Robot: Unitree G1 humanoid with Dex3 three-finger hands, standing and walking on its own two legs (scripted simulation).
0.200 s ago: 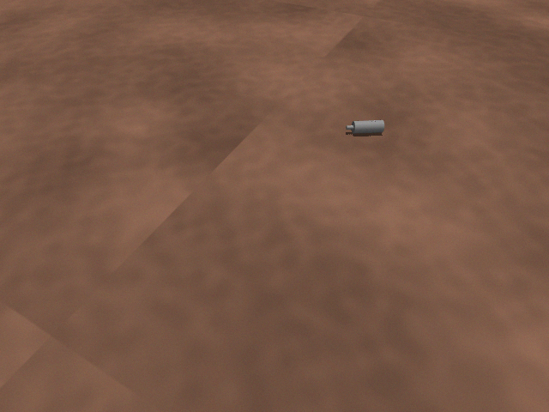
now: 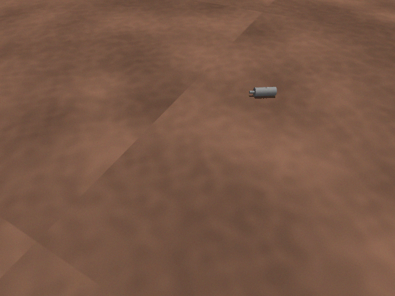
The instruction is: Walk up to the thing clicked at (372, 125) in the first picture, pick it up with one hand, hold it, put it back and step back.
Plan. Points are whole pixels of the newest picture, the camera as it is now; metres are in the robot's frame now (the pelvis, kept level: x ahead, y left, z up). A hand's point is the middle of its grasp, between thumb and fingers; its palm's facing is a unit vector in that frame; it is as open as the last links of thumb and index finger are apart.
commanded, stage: stand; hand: left
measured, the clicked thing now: (262, 91) +1.87 -0.52 -0.74
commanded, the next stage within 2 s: walk up in 0.92 s
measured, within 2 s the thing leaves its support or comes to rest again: neither
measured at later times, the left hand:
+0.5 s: hand out of the picture +0.08 +0.25 -0.16, palm faces -0.02 -0.94 -0.33, open 7.4 cm
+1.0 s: hand out of the picture +0.08 +0.26 -0.15, palm faces -0.02 -0.95 -0.32, open 7.4 cm
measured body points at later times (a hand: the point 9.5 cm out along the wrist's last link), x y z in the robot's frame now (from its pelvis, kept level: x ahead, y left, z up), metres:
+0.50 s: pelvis +0.00 +0.00 +0.00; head +0.01 +0.00 +0.45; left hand +0.08 +0.30 -0.13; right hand +0.08 -0.30 -0.13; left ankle +0.00 +0.12 -0.75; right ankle +0.00 -0.12 -0.75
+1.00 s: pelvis +0.01 +0.00 +0.00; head +0.01 +0.00 +0.45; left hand +0.08 +0.31 -0.13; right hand +0.08 -0.31 -0.13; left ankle +0.00 +0.12 -0.75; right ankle -0.01 -0.12 -0.73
